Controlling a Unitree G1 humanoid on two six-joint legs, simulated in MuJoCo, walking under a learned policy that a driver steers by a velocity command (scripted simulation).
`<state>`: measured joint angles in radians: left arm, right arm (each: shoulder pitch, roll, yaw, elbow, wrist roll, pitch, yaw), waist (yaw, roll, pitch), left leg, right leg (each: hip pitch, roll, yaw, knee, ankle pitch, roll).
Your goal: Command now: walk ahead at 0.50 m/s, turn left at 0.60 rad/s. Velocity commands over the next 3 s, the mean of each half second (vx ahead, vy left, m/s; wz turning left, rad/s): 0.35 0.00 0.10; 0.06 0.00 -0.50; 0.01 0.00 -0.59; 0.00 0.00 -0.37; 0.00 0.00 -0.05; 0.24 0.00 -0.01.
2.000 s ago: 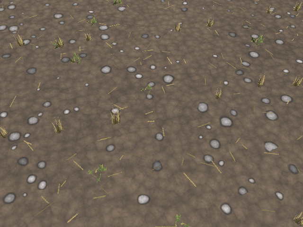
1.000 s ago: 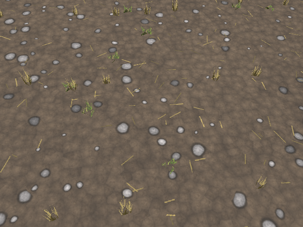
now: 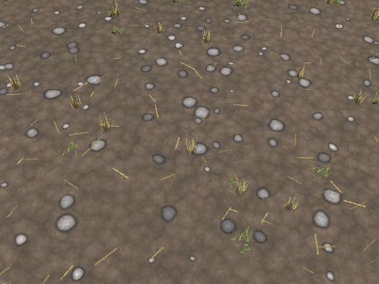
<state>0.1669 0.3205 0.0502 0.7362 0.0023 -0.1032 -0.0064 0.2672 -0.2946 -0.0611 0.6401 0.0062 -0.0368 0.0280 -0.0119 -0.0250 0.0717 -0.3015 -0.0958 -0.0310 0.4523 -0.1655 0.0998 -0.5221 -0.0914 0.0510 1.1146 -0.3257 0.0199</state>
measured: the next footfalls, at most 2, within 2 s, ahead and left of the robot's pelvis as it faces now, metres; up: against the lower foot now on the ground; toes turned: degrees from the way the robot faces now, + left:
right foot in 0.32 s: +0.38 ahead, -0.13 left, +0.00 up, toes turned +4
left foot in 0.76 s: +0.40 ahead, +0.09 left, +0.00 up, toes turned -16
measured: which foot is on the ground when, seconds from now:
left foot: down 0.00-0.34, up 0.36-0.74, down 0.76-1.00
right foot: up 0.00-0.30, down 0.32-0.76, up 0.78-1.00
